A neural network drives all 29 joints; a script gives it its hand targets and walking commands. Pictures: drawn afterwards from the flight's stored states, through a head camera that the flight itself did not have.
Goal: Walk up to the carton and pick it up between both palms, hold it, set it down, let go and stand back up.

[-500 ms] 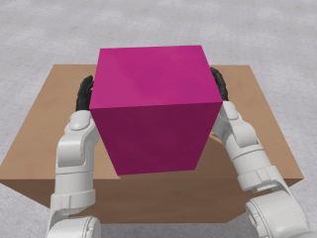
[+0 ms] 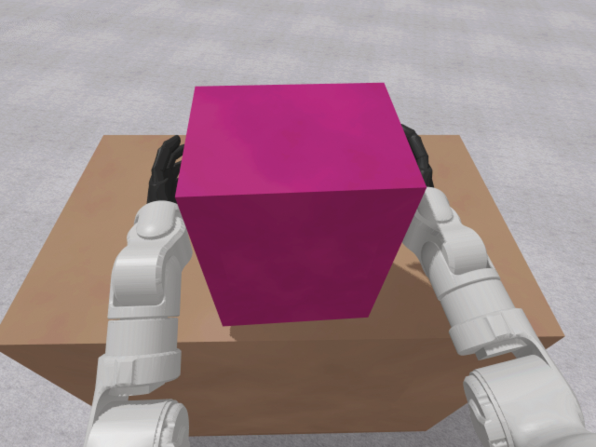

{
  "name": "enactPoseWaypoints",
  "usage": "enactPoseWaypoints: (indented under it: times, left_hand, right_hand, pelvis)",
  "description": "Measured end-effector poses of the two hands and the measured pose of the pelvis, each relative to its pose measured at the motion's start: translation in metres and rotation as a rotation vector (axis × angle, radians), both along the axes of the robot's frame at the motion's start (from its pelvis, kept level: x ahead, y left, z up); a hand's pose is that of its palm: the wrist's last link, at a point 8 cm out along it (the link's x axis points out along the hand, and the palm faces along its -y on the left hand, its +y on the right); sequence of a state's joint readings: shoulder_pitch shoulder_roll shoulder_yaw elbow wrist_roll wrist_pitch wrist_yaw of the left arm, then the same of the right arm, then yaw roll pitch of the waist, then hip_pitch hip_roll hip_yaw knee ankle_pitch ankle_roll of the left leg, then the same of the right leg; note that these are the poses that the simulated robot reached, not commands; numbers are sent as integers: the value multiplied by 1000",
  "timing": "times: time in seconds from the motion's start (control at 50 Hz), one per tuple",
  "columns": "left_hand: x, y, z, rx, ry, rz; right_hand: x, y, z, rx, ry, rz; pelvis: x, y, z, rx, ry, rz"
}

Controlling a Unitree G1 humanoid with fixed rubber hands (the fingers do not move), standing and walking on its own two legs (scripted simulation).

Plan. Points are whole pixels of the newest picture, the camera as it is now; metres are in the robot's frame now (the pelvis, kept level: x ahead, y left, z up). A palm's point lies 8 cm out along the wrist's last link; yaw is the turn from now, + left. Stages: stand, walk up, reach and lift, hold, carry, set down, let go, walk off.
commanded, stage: reach and lift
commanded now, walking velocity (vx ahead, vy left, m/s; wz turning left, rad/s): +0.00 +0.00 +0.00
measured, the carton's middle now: (294, 218) +0.37 +0.04 +0.12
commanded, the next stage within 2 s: none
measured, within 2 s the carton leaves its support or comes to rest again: neither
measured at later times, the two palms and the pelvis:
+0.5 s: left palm (167, 176) +0.37 +0.19 +0.19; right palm (427, 168) +0.39 -0.12 +0.19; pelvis +0.00 +0.01 +0.00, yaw +0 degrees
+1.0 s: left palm (148, 148) +0.37 +0.20 +0.22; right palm (429, 142) +0.39 -0.11 +0.23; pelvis +0.00 +0.02 +0.00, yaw +0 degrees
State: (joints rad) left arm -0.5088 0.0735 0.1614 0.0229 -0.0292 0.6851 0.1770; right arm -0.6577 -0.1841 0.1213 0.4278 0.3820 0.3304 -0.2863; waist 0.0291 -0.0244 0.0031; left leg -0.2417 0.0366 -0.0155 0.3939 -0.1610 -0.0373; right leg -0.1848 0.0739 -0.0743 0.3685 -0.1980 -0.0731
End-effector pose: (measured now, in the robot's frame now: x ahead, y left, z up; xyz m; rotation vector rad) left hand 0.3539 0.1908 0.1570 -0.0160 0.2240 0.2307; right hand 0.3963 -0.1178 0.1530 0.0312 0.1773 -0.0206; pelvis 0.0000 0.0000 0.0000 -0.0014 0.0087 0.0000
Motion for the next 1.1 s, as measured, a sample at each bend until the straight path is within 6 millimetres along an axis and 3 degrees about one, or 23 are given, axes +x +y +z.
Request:
enactPoseWaypoints:
  times: [0.2, 0.44, 0.72, 0.96, 1.1]
  left_hand:
    - [-1, 4, 23, 1, -22, -7]
    - [12, -3, 21, 15, 8, -46]
    - [14, 0, 75, 38, -72, -86]
    - [17, 9, 65, 30, -19, -98]
    - [19, 1, 77, 60, -42, -133]
  right_hand:
    - [-1, 4, 32, -11, -22, -4]
    - [1, -4, 30, 15, 15, -41]
    - [-10, -2, 68, 14, -57, -77]
    - [-8, 6, 76, 0, -14, -82]
    - [-16, -2, 82, 24, -41, -115]
  pelvis:
    - [-2, 1, 0, 2, -39, 4]
    - [-1, 5, 0, -5, -33, 8]
    - [3, 18, 1, -8, -54, -14]
    - [0, 22, 1, -16, -61, -1]
    - [-2, 30, 1, -22, -49, -5]
